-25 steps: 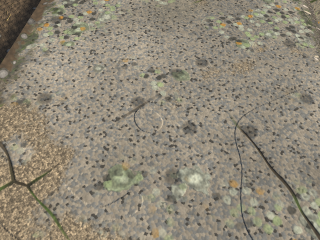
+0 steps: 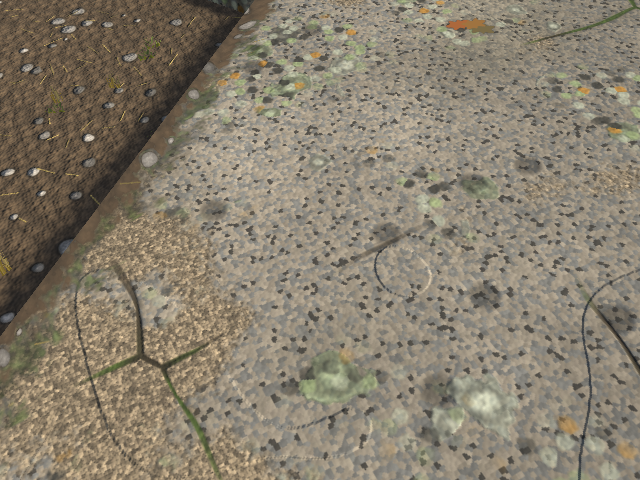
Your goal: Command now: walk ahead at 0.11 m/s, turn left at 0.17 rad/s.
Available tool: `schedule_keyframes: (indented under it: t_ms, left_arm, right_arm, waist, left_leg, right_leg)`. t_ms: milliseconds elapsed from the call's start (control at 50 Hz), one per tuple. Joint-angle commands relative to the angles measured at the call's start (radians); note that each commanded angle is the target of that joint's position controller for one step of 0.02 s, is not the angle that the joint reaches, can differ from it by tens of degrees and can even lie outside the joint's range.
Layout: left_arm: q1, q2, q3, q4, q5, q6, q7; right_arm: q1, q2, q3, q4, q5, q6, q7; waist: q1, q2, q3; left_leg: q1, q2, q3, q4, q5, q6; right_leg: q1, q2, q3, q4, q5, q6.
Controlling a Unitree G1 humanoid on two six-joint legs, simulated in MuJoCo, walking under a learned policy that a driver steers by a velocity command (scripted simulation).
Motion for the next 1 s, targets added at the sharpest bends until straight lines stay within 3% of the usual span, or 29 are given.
schedule_keyframes:
  t_ms: [20, 60, 140, 200, 220, 240, 260, 280, 300, 320, 380, 440, 500, 540, 620, 660, 680, 700, 720, 740, 760, 780, 800, 820, 880, 940, 1000]
  left_arm:
    - [-0.006, 0.181, 0.038, -0.051, -0.023, -0.018, 0.012]
    - [0.045, 0.211, 0.047, -0.034, -0.032, -0.007, 0.021]
    - [0.07, 0.2, 0.044, -0.03, -0.041, -0.002, 0.021]
    - [0.06, 0.206, 0.045, -0.028, -0.055, 0.004, 0.011]
    - [0.067, 0.189, 0.039, -0.026, -0.054, 0.002, 0.007]
    - [0.056, 0.145, 0.024, -0.029, -0.046, -0.006, 0.003]
    - [0.012, 0.065, -0.003, -0.051, -0.028, -0.019, -0.007]
    - [-0.025, 0.064, -0.004, -0.111, -0.041, -0.04, -0.003]
    - [-0.051, 0.153, 0.021, -0.112, -0.058, -0.054, 0.001]
    - [-0.025, 0.177, 0.031, -0.1, -0.067, -0.062, -0.006]
    - [-0.024, 0.149, 0.029, -0.079, -0.044, -0.076, -0.025]
    - [-0.064, 0.103, 0.012, -0.089, -0.035, -0.076, -0.039]
    - [-0.151, 0.068, -0.007, -0.116, -0.039, -0.077, -0.047]
    - [-0.198, 0.074, -0.009, -0.132, -0.044, -0.077, -0.054]
    - [-0.203, 0.117, 0.003, -0.146, -0.047, -0.08, -0.063]
    - [-0.087, 0.16, 0.026, -0.121, -0.041, -0.077, -0.053]
    - [0.067, 0.194, 0.047, -0.077, -0.042, -0.071, -0.041]
    - [0.241, 0.254, 0.063, -0.046, -0.036, -0.063, -0.027]
    - [0.284, 0.339, 0.074, -0.024, -0.022, -0.064, -0.036]
    - [0.266, 0.229, 0.049, -0.028, -0.035, -0.066, -0.036]
    - [0.19, 0.195, 0.036, -0.03, -0.036, -0.067, -0.03]
    - [0.128, 0.181, 0.031, -0.036, -0.031, -0.067, -0.028]
    - [0.086, 0.161, 0.027, -0.038, -0.02, -0.069, -0.03]
    - [0.062, 0.141, 0.021, -0.04, -0.007, -0.074, -0.031]
    - [0.056, 0.136, 0.022, -0.018, -0.022, -0.094, -0.032]
    - [0.087, 0.162, 0.028, 0.01, -0.025, -0.097, -0.022]
    - [0.12, 0.18, 0.03, 0.027, -0.032, -0.086, -0.013]
  right_arm:
    - [-0.031, -0.121, -0.042, -0.068, 0.0, -0.01, -0.003]
    - [-0.043, -0.104, -0.038, -0.06, 0.017, -0.023, 0.009]
    - [-0.062, -0.056, -0.021, -0.048, 0.025, -0.067, 0.024]
    - [0.017, -0.056, -0.025, -0.004, 0.026, -0.088, 0.036]
    - [0.06, -0.064, -0.029, 0.015, 0.025, -0.089, 0.036]
    - [0.136, -0.082, -0.036, 0.033, 0.029, -0.09, 0.03]
    - [0.249, -0.131, -0.047, 0.051, 0.028, -0.091, 0.019]
    - [0.296, -0.259, -0.079, 0.06, 0.016, -0.09, 0.027]
    - [0.292, -0.209, -0.067, 0.059, 0.01, -0.104, 0.031]
    - [0.26, -0.156, -0.048, 0.057, 0.01, -0.115, 0.03]
    - [0.201, -0.121, -0.03, 0.048, 0.01, -0.121, 0.03]
    - [0.201, -0.119, -0.028, 0.053, 0.013, -0.114, 0.024]
    - [0.233, -0.142, -0.032, 0.076, 0.017, -0.11, 0.017]
    - [0.268, -0.16, -0.036, 0.096, 0.022, -0.11, 0.016]
    - [0.273, -0.176, -0.045, 0.126, 0.034, -0.104, 0.014]
    - [0.258, -0.195, -0.051, 0.129, 0.028, -0.094, 0.01]
    - [0.26, -0.183, -0.044, 0.128, 0.022, -0.086, 0.006]
    - [0.28, -0.136, -0.024, 0.107, 0.0, -0.085, 0.002]
    - [0.437, 0.017, 0.018, 0.092, 0.014, -0.103, 0.012]
    - [0.353, -0.1, -0.005, 0.109, 0.039, -0.123, 0.018]
    - [0.231, -0.153, -0.022, 0.075, 0.063, -0.132, 0.023]
    - [0.173, -0.144, -0.016, 0.061, 0.054, -0.139, 0.019]
    - [0.145, -0.134, -0.019, 0.06, 0.033, -0.139, 0.016]
    - [0.169, -0.123, -0.021, 0.067, 0.027, -0.131, 0.018]
    - [0.195, -0.078, -0.013, 0.082, 0.022, -0.102, 0.015]
    - [0.084, -0.07, -0.008, 0.045, 0.008, -0.099, 0.011]
    - [-0.018, -0.05, 0.001, 0.023, 0.01, -0.114, 0.022]
  waist:
    - [0.024, -0.221, -0.044]
    - [0.045, -0.213, 0.021]
    - [0.059, -0.211, 0.013]
    - [0.01, -0.191, -0.006]
    - [-0.012, -0.176, -0.021]
    - [-0.048, -0.157, -0.057]
    - [-0.095, -0.026, -0.09]
    - [-0.103, 0.221, -0.062]
    - [-0.115, 0.151, 0.019]
    - [-0.085, 0.118, 0.064]
    - [-0.053, 0.064, 0.084]
    - [-0.054, 0.05, 0.071]
    - [-0.079, 0.055, 0.081]
    - [-0.09, 0.056, 0.095]
    - [-0.048, 0.058, 0.094]
    - [0.028, 0.074, -0.008]
    - [0.104, 0.063, -0.112]
    - [0.164, -0.031, -0.26]
    - [0.064, -0.354, -0.429]
    - [0.114, -0.265, -0.383]
    - [0.105, -0.203, -0.2]
    - [0.075, -0.103, -0.12]
    - [0.045, -0.079, -0.065]
    - [0.008, -0.108, -0.061]
    - [-0.026, -0.115, -0.037]
    - [-0.005, -0.092, 0.024]
    - [0.031, -0.081, 0.043]
  left_leg:
    - [-0.138, 0.069, 0.039, 0.141, -0.043, -0.044]
    - [-0.217, 0.07, 0.088, 0.171, -0.045, -0.042]
    - [-0.101, 0.068, 0.151, -0.013, -0.005, -0.004]
    - [0.127, 0.037, 0.203, -0.257, 0.199, 0.034]
    - [0.232, 0.031, 0.205, -0.296, 0.233, 0.047]
    - [0.371, 0.074, 0.152, -0.29, 0.227, 0.063]
    - [0.505, 0.23, -0.053, -0.348, 0.138, 0.108]
    - [0.507, 0.419, -0.39, -0.454, -0.077, 0.243]
    - [0.464, 0.461, -0.485, -0.498, -0.164, 0.315]
    - [0.455, 0.428, -0.422, -0.5, -0.177, 0.298]
    - [0.419, 0.342, -0.23, -0.531, 0.1, 0.246]
    - [0.354, 0.283, -0.076, -0.554, 0.343, 0.238]
    - [0.273, 0.251, 0.019, -0.559, 0.416, 0.22]
    - [0.251, 0.27, 0.027, -0.568, 0.405, 0.218]
    - [0.353, 0.329, 0.03, -0.511, 0.537, 0.187]
    - [0.386, 0.308, 0.068, -0.338, 0.885, 0.158]
    - [0.331, 0.264, 0.105, -0.146, 0.984, 0.13]
    - [0.116, 0.217, 0.123, 0.161, 0.714, 0.096]
    - [-0.231, 0.013, 0.091, 0.534, -0.072, 0.031]
    - [-0.34, 0.042, -0.022, 0.643, -0.121, 0.039]
    - [-0.413, 0.095, 0.019, 0.655, -0.042, 0.049]
    - [-0.381, 0.146, 0.048, 0.608, 0.049, 0.056]
    - [-0.346, 0.178, 0.059, 0.551, 0.106, 0.053]
    - [-0.281, 0.205, 0.048, 0.521, 0.149, 0.054]
    - [-0.237, 0.221, 0.066, 0.443, 0.179, 0.032]
    - [-0.325, 0.234, 0.074, 0.294, 0.315, 0.002]
    - [-0.312, 0.212, 0.1, 0.084, 0.487, 0.0]
  right_leg:
    - [0.125, -0.288, 0.354, -0.253, -0.136, -0.191]
    - [0.139, -0.27, 0.357, -0.293, -0.262, -0.186]
    - [0.119, -0.23, 0.268, -0.295, -0.172, -0.184]
    - [0.02, -0.206, 0.207, -0.246, -0.116, -0.179]
    - [-0.038, -0.196, 0.195, -0.213, -0.114, -0.161]
    - [-0.127, -0.176, 0.17, -0.145, -0.129, -0.122]
    - [-0.267, -0.097, 0.072, 0.091, -0.156, -0.055]
    - [-0.474, -0.008, -0.041, 0.321, -0.262, -0.008]
    - [-0.584, -0.055, 0.02, 0.508, -0.319, -0.008]
    - [-0.637, -0.089, 0.048, 0.576, -0.233, -0.025]
    - [-0.64, -0.138, 0.034, 0.554, -0.031, -0.026]
    - [-0.561, -0.123, -0.017, 0.416, 0.106, 0.021]
    - [-0.434, -0.089, -0.047, 0.212, 0.244, 0.042]
    - [-0.368, -0.067, -0.055, 0.133, 0.293, 0.034]
    - [-0.323, -0.056, -0.031, 0.05, 0.256, -0.025]
    - [-0.142, -0.003, -0.075, 0.041, 0.204, -0.068]
    - [0.073, 0.016, -0.095, 0.04, 0.205, -0.096]
    - [0.391, -0.153, 0.095, 0.086, 0.2, -0.153]
    - [0.679, -0.403, 0.639, -0.07, -0.116, -0.324]
    - [0.625, -0.389, 0.762, -0.211, -0.281, -0.3]
    - [0.484, -0.363, 0.598, -0.222, -0.233, -0.255]
    - [0.339, -0.327, 0.479, -0.232, -0.105, -0.233]
    - [0.22, -0.285, 0.385, -0.249, 0.018, -0.225]
    - [0.146, -0.256, 0.325, -0.274, 0.084, -0.221]
    - [0.048, -0.236, 0.227, -0.347, 0.16, -0.247]
    - [0.042, -0.228, 0.165, -0.391, 0.196, -0.25]
    - [0.066, -0.191, 0.084, -0.391, 0.241, -0.213]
